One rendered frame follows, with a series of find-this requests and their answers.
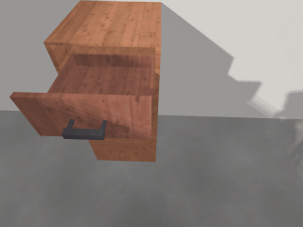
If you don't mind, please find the cabinet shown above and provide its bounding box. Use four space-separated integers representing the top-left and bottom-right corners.
44 0 162 162

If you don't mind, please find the handle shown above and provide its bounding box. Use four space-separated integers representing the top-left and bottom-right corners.
62 119 107 141

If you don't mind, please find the drawer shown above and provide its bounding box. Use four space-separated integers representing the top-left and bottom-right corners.
10 53 154 140

